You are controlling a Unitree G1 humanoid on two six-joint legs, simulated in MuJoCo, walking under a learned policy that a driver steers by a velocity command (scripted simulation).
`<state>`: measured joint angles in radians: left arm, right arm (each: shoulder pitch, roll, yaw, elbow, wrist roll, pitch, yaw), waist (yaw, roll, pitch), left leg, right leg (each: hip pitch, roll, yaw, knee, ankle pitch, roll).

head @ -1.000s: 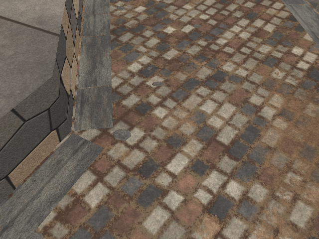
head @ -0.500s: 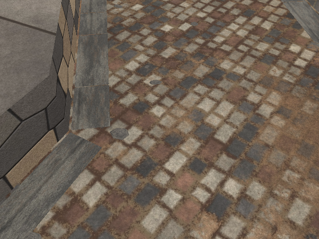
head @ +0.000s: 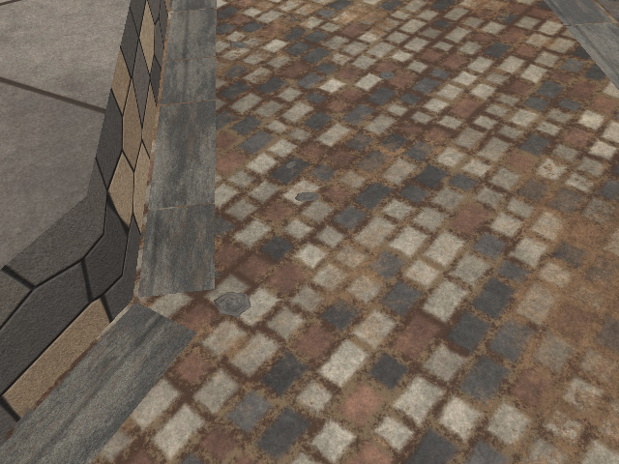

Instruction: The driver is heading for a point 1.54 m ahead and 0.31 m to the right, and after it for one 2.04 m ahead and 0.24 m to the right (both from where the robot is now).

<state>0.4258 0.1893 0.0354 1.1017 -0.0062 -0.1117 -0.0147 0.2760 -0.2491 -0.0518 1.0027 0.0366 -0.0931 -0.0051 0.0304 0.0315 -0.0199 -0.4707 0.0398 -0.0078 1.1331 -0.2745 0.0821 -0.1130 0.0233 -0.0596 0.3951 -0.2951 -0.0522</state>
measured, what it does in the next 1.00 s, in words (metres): walks ahead, turning right: left foot, then right foot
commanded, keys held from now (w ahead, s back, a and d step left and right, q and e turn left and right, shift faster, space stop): w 0.44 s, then w+e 0.56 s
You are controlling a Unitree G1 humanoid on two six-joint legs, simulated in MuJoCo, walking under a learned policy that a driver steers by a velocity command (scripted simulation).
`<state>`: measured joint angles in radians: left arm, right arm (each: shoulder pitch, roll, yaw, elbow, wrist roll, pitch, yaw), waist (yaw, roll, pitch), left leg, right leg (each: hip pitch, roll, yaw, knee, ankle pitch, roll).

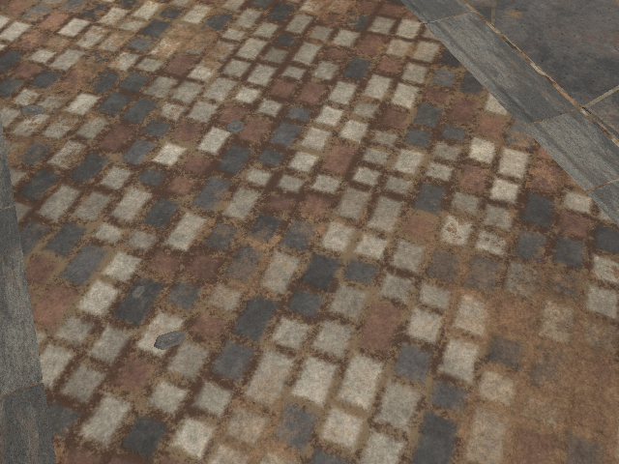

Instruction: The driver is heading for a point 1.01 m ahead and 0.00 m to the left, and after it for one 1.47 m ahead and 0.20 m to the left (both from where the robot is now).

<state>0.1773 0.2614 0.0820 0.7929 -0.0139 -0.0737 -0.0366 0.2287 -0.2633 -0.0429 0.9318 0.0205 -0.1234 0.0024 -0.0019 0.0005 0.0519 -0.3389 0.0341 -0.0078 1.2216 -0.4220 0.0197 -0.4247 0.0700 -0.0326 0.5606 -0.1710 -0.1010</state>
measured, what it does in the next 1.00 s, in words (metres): walks ahead: left foot, then right foot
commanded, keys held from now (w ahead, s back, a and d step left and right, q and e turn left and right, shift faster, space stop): w+e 0.22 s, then w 0.62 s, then w+q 0.16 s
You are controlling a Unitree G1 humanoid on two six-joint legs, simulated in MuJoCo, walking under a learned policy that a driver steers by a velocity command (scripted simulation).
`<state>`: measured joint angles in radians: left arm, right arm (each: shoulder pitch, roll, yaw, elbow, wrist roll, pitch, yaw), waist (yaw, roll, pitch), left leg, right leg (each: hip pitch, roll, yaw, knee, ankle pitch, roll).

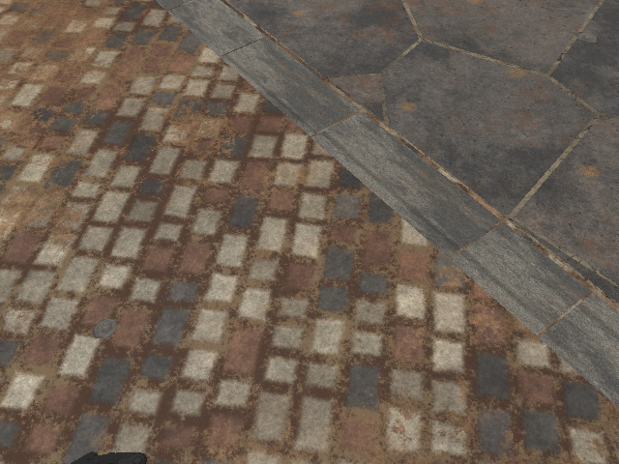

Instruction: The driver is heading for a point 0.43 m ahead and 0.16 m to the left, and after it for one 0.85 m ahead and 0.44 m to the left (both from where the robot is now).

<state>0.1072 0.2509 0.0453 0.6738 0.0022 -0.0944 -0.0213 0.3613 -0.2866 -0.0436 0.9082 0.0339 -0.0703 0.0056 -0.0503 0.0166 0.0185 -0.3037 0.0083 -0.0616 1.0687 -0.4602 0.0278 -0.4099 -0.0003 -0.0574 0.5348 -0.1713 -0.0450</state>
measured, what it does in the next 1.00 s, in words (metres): walks ahead, turning left: left foot, then right foot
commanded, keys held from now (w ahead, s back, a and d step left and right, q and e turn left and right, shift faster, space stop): w+q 0.44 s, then q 0.56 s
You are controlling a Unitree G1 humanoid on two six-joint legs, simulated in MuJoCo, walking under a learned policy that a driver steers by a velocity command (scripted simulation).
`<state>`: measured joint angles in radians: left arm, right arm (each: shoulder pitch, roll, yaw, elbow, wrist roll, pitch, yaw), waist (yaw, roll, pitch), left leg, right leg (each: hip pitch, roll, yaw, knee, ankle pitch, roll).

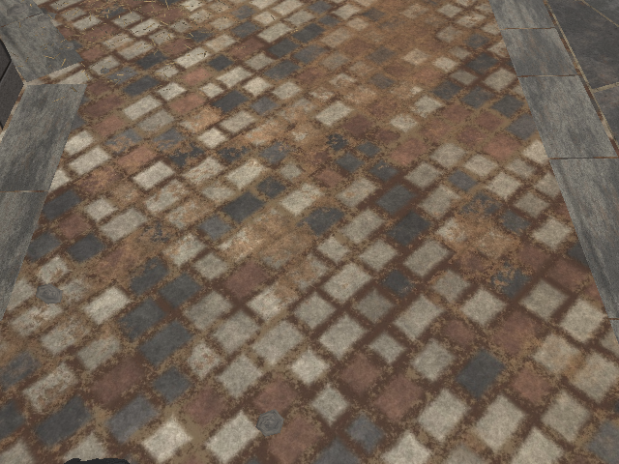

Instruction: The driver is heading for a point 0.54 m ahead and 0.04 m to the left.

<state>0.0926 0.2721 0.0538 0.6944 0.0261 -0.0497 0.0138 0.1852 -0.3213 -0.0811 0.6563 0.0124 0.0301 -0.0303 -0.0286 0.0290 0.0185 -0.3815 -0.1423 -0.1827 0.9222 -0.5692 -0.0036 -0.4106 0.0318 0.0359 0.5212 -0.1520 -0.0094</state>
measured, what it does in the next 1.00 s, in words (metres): steps on the spot: left foot, then right foot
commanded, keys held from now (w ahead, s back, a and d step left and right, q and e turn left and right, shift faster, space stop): q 0.36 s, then no key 0.10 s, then e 0.54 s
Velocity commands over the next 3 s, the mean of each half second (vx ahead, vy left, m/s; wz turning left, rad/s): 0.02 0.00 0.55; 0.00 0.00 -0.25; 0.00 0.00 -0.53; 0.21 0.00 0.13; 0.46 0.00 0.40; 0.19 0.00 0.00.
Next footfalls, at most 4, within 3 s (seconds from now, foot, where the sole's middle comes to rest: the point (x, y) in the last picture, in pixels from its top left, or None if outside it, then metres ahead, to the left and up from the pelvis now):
0.34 left None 0.02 0.14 -0.77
0.74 right None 0.06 -0.08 -0.77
1.06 left None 0.04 0.17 -0.77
1.54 right None -0.01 -0.08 -0.77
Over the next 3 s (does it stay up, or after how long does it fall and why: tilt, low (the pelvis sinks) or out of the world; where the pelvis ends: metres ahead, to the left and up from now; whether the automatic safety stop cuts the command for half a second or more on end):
stays up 0.51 0.11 0.00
